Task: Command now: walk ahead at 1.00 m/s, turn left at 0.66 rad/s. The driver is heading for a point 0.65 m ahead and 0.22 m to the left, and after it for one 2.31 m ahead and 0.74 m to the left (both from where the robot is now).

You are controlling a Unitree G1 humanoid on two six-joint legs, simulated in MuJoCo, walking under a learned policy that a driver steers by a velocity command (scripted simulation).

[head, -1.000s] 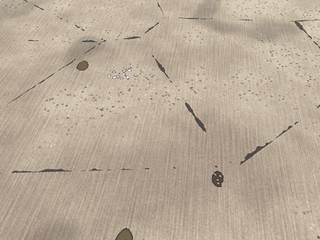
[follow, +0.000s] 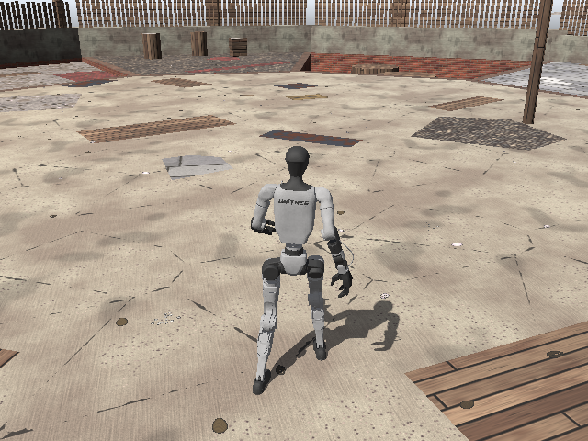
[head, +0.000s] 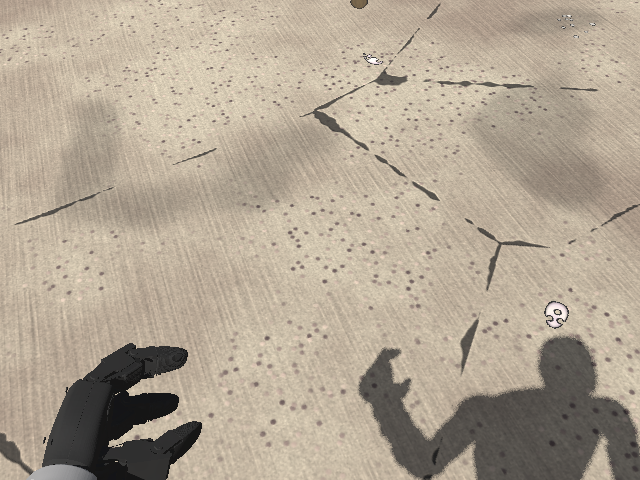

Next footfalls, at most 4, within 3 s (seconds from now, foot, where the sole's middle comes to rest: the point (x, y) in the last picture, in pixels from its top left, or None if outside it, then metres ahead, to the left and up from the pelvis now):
0.44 left None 0.54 0.17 -0.75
0.92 right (182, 303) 1.00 0.27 -0.75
1.36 left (58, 227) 1.33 0.62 -0.75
1.80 right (164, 122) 1.77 0.33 -0.75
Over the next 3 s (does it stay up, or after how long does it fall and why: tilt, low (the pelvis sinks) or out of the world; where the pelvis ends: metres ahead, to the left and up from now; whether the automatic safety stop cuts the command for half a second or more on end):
stays up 2.44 0.66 0.02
